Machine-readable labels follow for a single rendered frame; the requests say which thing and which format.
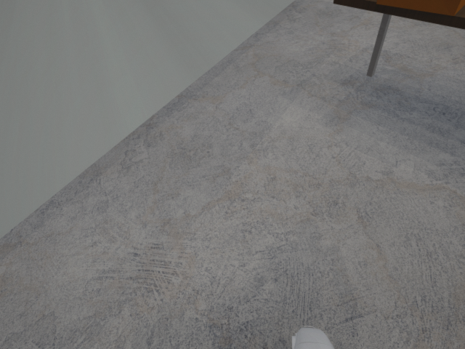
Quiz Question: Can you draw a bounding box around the table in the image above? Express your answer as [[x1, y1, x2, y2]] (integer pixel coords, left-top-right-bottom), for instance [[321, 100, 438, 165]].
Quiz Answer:
[[333, 0, 465, 77]]

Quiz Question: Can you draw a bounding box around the robot right thigh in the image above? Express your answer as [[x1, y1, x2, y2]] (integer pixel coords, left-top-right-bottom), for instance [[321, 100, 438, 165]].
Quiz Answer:
[[292, 328, 334, 349]]

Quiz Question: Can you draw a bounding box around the carton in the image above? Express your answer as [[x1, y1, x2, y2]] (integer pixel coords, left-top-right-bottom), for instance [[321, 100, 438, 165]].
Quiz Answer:
[[376, 0, 465, 16]]

